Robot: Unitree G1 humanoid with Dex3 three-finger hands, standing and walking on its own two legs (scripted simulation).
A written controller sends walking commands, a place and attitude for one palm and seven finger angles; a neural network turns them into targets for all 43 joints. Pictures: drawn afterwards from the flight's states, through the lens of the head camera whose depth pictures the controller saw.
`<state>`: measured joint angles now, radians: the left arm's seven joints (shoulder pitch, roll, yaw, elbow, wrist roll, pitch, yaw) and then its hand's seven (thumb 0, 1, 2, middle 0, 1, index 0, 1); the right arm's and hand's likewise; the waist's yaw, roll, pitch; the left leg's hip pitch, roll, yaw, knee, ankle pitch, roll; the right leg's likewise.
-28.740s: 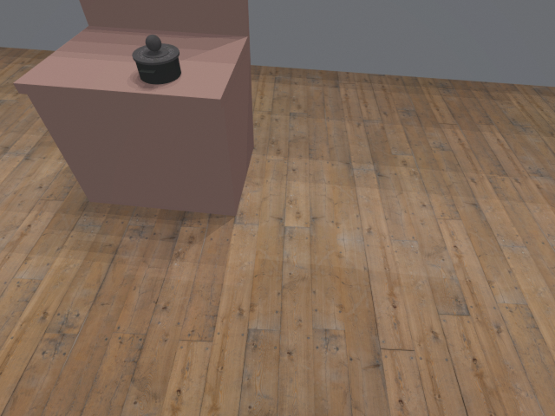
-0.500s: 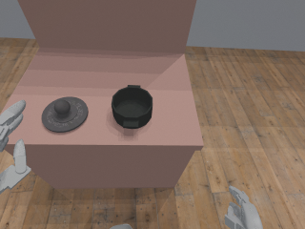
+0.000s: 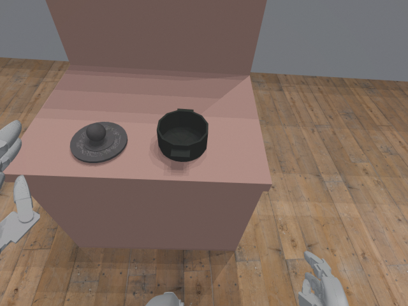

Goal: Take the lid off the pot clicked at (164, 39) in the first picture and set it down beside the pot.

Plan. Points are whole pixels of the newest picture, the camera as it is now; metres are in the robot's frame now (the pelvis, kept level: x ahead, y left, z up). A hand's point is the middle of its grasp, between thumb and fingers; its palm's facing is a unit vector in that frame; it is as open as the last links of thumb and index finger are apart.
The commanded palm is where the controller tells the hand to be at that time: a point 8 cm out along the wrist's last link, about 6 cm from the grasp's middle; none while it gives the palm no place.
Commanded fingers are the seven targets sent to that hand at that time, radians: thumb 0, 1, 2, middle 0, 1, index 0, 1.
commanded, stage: step back with the hand held close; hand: left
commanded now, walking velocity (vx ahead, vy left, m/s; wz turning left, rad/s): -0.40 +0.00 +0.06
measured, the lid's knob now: (96, 132) +0.56 +0.34 -0.05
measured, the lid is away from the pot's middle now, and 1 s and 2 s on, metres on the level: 0.25 0.25 0.25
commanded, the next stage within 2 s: stop stepping back and stand still in 0.74 s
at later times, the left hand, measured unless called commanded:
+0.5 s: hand (32, 245) +0.16 +0.22 +0.18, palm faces +0.33 -0.84 -0.43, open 7.4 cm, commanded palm +0.09 +0.26 +0.20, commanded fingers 0.00 0.90 0.90 -0.20 -0.30 -0.20 -0.30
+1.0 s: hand out of the picture +0.05 +0.22 +0.19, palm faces +0.22 -0.89 -0.40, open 7.4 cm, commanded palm -0.03 +0.28 +0.20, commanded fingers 0.00 0.90 0.90 -0.20 -0.30 -0.20 -0.30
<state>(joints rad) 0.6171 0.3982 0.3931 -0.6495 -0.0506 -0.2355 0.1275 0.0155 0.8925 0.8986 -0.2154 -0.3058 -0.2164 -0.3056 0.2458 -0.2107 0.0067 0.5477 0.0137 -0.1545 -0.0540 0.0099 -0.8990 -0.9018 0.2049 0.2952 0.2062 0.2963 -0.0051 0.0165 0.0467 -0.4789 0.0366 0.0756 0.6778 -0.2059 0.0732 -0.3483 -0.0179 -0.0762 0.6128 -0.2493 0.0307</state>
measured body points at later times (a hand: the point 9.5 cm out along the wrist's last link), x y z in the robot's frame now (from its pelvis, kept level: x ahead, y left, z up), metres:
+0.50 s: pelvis -0.05 -0.02 -0.01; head -0.02 +0.01 +0.44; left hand +0.13 +0.26 +0.21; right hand +0.11 -0.25 -0.08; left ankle +0.11 +0.07 -0.72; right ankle -0.04 -0.16 -0.70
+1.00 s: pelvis -0.17 +0.00 +0.00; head -0.13 +0.05 +0.45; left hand +0.03 +0.26 +0.21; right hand -0.01 -0.24 -0.05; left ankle -0.11 +0.10 -0.72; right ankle -0.19 -0.13 -0.65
